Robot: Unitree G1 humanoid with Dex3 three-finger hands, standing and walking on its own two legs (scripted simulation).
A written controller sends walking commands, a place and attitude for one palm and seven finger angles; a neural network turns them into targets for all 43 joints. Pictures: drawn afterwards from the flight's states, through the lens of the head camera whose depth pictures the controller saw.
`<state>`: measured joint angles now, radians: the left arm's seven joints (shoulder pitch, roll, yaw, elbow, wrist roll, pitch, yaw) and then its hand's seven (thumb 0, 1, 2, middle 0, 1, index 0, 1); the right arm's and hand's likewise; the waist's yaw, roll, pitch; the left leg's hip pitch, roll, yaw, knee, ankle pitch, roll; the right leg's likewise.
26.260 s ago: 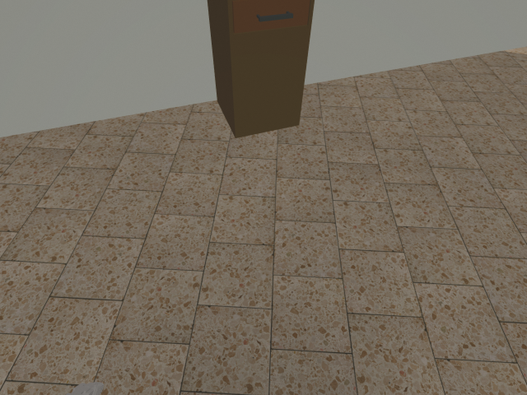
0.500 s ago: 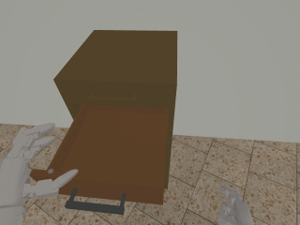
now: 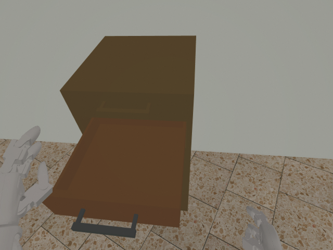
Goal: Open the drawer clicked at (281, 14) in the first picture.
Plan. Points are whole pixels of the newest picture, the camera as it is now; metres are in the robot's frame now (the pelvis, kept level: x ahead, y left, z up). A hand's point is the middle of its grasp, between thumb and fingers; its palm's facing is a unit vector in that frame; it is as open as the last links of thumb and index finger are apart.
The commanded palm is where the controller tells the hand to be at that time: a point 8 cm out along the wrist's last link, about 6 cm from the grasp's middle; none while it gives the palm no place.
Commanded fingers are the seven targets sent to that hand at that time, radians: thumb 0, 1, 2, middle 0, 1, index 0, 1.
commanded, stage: step back with the hand held close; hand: left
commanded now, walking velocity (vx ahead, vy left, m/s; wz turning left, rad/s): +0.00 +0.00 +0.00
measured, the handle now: (106, 222) +0.20 +0.20 -0.08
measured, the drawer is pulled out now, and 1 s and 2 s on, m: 0.30 0.30 0.30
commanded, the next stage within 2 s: stop stepping back and stand still in 1.30 s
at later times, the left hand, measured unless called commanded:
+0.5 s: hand (48, 198) +0.16 +0.23 +0.15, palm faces +0.27 -0.82 -0.51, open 7.4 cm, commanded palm +0.10 +0.28 +0.17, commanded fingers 0.00 0.90 0.90 -0.20 -0.30 -0.20 -0.30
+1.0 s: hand out of the picture +0.08 +0.23 +0.16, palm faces +0.37 -0.78 -0.50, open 7.4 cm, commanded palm +0.01 +0.28 +0.17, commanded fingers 0.00 0.90 0.90 -0.20 -0.30 -0.20 -0.30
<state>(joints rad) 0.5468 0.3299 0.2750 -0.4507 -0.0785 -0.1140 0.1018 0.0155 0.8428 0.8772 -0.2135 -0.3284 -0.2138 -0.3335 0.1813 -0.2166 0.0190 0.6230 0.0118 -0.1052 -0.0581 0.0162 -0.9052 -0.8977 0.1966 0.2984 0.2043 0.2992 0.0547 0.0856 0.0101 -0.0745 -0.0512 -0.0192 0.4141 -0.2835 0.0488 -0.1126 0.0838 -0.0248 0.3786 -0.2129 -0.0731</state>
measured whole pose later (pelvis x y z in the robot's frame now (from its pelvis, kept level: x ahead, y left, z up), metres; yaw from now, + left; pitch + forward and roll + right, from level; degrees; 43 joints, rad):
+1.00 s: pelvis -0.11 +0.00 -0.02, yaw +0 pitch +0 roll +1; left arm 0.64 0.42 0.39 -0.59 -0.01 -0.22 0.19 0.02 0.88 0.90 -0.21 -0.30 -0.21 -0.30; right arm 0.26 -0.21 -0.02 0.59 -0.01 -0.11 -0.07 0.02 -0.90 -0.90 0.20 0.30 0.21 0.30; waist -0.03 -0.03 0.02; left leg -0.31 0.01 0.02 0.59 -0.27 -0.01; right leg -0.44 0.04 -0.05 0.58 -0.23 -0.01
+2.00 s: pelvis -0.25 -0.04 -0.01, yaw -3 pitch -1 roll +0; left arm 0.69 0.42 0.38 -0.61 -0.03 -0.23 0.15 0.02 0.88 0.90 -0.21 -0.30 -0.21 -0.30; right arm 0.24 -0.22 -0.02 0.63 0.02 -0.13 -0.06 0.02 -0.91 -0.90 0.19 0.30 0.20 0.30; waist -0.04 -0.03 0.04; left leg -0.24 0.01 0.02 0.52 -0.27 0.01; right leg -0.24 0.02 -0.04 0.49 -0.24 -0.02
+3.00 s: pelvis -0.25 -0.02 +0.00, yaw -4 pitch -2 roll +0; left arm 0.29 0.14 0.00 1.15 0.01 0.00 0.04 0.01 0.91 0.90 -0.20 -0.30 -0.20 -0.30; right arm 0.33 -0.09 0.00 1.13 -0.01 0.01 -0.03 0.01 -0.91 -0.90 0.20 0.30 0.20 0.30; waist -0.01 0.01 0.07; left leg -0.15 -0.02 0.05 0.42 -0.23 0.04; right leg -0.17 -0.01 -0.01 0.42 -0.20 0.00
